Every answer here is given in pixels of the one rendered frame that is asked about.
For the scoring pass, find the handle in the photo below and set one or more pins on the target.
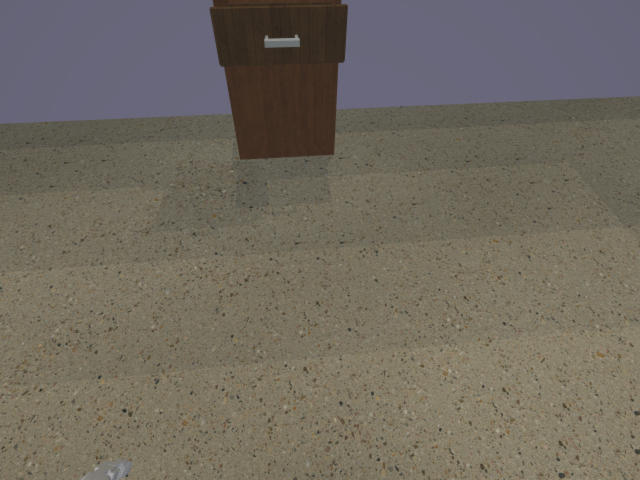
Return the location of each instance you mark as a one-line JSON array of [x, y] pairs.
[[281, 42]]

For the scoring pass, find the robot left hand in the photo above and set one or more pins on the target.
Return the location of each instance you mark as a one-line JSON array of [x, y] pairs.
[[108, 470]]

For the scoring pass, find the drawer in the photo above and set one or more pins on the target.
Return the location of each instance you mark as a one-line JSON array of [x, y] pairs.
[[240, 29]]

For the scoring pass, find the cabinet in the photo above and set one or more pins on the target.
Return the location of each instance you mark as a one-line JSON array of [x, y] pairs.
[[283, 110]]

